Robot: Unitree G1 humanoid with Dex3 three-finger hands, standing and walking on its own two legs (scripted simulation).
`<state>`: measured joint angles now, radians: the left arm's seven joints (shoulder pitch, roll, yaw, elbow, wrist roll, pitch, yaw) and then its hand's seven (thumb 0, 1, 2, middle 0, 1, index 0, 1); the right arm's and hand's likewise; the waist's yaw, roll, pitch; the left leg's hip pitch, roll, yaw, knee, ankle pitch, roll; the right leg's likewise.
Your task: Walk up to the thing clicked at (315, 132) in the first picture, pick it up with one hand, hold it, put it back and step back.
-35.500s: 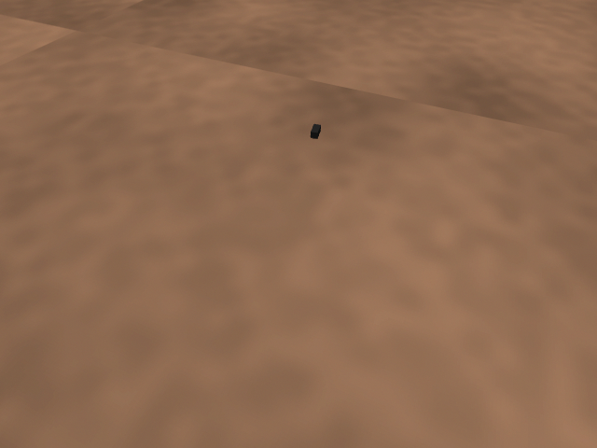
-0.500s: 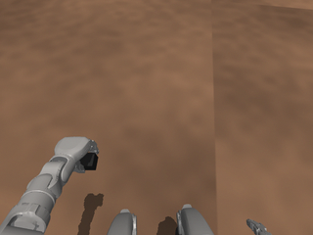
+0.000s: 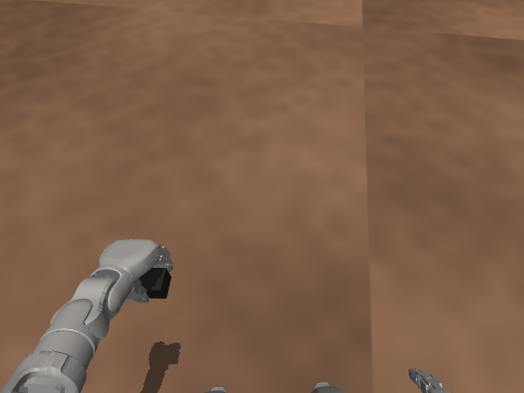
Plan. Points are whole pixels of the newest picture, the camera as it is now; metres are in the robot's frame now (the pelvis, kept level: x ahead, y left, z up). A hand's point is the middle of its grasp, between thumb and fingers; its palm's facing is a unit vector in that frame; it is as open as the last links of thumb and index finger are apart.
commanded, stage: hold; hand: left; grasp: from above
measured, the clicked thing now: (143, 282) +0.33 +0.23 -0.10
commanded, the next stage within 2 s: crouch in 1.76 s
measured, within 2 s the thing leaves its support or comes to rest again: neither
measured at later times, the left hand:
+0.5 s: hand (137, 280) +0.30 +0.22 -0.02, palm faces -0.47 -0.01 -0.88, open 7.2 cm
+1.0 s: hand (140, 289) +0.28 +0.20 -0.01, palm faces -0.46 -0.01 -0.89, open 7.2 cm
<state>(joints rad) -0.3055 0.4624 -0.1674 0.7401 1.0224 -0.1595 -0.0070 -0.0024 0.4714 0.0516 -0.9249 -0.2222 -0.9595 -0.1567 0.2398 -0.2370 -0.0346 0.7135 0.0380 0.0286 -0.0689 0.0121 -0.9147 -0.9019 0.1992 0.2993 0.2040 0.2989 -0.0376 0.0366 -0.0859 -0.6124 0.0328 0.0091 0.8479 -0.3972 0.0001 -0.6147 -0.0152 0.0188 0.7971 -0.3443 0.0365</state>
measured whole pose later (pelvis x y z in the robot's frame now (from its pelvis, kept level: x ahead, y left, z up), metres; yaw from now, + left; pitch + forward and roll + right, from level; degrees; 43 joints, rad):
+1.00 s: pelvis -0.01 -0.01 +0.02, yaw +0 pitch +3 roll +0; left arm -0.21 0.45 -0.17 0.57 1.00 -0.16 -0.09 0.00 0.45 0.09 -0.91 -0.26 -0.95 -0.19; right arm 0.18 -0.25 -0.03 0.68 0.05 0.06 -0.09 0.01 -0.92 -0.90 0.20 0.30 0.20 0.30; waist -0.01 0.05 -0.03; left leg -0.42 0.03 0.02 0.68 -0.31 -0.01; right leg -0.45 -0.02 0.03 0.67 -0.28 0.02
